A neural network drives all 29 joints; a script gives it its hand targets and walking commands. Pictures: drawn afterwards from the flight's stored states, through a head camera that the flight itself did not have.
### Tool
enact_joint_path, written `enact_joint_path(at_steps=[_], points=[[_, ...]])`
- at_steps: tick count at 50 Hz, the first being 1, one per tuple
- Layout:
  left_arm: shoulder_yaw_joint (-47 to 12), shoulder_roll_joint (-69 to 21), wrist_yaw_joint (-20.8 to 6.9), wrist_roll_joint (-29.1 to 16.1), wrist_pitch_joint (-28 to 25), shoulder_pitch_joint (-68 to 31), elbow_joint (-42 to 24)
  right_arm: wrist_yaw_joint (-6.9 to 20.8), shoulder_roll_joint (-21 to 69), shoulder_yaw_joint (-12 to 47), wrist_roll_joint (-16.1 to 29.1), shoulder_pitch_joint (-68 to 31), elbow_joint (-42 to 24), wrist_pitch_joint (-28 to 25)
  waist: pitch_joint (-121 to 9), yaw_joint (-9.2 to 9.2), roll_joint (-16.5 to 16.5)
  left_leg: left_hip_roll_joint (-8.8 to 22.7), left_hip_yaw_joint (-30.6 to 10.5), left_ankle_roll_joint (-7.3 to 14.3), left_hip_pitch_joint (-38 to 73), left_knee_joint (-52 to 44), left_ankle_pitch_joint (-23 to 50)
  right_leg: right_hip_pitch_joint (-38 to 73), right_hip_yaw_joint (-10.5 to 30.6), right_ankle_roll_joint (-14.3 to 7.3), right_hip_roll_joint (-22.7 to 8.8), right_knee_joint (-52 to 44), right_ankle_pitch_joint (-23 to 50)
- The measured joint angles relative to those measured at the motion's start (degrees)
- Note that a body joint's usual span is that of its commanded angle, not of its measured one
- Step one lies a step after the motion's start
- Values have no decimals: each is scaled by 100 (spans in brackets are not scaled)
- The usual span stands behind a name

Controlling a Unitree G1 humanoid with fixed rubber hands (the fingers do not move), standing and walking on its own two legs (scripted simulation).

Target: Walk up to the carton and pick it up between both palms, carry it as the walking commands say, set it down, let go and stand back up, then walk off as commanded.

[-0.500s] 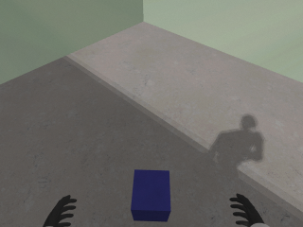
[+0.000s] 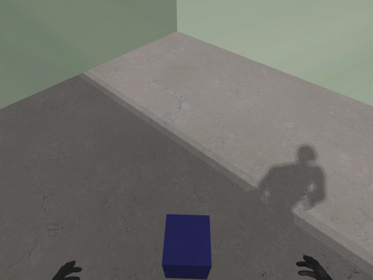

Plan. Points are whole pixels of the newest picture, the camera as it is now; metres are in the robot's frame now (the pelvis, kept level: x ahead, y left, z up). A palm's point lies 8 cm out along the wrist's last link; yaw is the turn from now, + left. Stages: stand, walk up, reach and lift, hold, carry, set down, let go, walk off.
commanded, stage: stand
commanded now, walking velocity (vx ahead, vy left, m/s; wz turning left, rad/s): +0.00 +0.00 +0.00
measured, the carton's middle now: (187, 247) +0.38 +0.00 -0.65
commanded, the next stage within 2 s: walk off in 1.20 s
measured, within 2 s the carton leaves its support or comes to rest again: neither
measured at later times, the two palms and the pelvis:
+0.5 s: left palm out of the picture +0.08 +0.30 -0.10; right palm out of the picture +0.08 -0.30 -0.10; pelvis -0.01 +0.00 +0.00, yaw +0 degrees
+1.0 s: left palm out of the picture +0.06 +0.31 -0.10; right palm out of the picture +0.07 -0.31 -0.10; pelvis -0.02 +0.00 +0.01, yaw +0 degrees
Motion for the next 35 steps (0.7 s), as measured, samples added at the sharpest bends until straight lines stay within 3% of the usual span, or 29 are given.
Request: enact_joint_path(at_steps=[35], points=[[-74,186,-51,-66,-60,-123,910,50,-192,64,68,-72,854,-55,91,2,3,29,-7,-18,194,-412,371,202,-22,4,-15,-424,376]])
